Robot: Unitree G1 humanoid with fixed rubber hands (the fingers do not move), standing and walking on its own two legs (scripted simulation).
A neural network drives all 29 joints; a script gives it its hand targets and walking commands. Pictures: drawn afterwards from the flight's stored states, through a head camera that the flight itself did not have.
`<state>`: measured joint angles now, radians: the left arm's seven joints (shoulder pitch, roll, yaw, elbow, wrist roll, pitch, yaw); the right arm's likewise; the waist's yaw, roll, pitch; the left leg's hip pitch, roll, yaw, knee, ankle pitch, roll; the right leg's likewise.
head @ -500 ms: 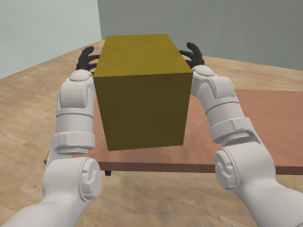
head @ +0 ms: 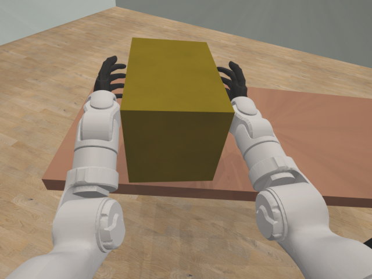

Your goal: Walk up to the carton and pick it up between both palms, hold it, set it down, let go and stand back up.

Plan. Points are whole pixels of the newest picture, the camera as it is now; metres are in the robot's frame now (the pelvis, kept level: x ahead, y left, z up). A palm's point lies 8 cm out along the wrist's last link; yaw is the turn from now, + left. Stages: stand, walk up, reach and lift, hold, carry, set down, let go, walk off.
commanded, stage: set down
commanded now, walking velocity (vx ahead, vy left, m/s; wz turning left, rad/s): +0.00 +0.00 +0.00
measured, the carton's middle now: (171, 106) +0.44 +0.04 +0.17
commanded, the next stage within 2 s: none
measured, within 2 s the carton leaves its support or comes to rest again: neither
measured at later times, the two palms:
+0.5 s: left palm (111, 90) +0.42 +0.16 +0.22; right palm (239, 98) +0.43 -0.11 +0.21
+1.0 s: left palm (118, 99) +0.44 +0.15 +0.19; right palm (238, 101) +0.45 -0.11 +0.19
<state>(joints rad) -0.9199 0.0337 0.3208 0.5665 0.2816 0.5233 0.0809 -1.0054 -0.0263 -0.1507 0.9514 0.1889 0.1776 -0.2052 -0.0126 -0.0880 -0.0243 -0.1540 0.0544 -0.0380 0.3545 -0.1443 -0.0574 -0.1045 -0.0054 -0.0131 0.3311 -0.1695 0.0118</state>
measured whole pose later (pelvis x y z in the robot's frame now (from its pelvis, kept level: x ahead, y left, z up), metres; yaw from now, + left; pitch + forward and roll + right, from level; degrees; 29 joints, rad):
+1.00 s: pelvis +0.02 +0.00 +0.00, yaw +0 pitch -1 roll -1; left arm -0.90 -0.01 0.38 0.63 0.30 0.43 0.09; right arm -1.01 -0.03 -0.21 0.99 0.14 0.11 -0.16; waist -0.01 -0.04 -0.01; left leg -0.15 0.06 -0.04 0.35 -0.18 -0.06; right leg -0.10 0.00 -0.01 0.33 -0.20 0.01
